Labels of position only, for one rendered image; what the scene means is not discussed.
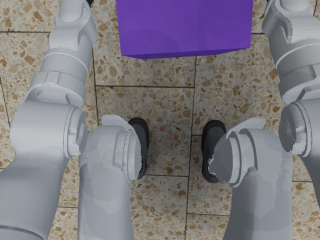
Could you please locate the left robot upper arm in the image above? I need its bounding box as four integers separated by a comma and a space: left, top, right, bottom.
0, 100, 88, 240

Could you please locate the left robot forearm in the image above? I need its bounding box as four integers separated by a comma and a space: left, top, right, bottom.
9, 0, 98, 150

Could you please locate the right robot shin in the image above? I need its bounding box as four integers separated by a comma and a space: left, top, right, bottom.
208, 118, 293, 182

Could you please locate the right robot forearm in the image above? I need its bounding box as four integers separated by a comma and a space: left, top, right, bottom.
261, 0, 320, 105

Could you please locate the right robot upper arm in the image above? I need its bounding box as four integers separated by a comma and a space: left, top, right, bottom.
278, 98, 320, 209

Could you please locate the robot left thigh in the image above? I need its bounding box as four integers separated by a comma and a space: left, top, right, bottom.
77, 125, 141, 240

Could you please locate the carton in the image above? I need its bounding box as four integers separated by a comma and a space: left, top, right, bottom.
115, 0, 254, 60

